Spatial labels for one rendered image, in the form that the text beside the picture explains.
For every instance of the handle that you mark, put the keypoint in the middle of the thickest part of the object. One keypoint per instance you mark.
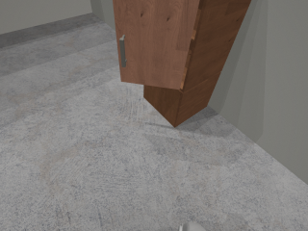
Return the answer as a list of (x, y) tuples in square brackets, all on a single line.
[(122, 51)]

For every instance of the right robot thigh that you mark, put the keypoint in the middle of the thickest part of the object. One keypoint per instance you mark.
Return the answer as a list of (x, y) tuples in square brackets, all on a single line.
[(190, 226)]

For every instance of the cupboard door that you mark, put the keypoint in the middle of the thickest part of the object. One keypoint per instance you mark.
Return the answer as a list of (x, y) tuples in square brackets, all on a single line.
[(158, 35)]

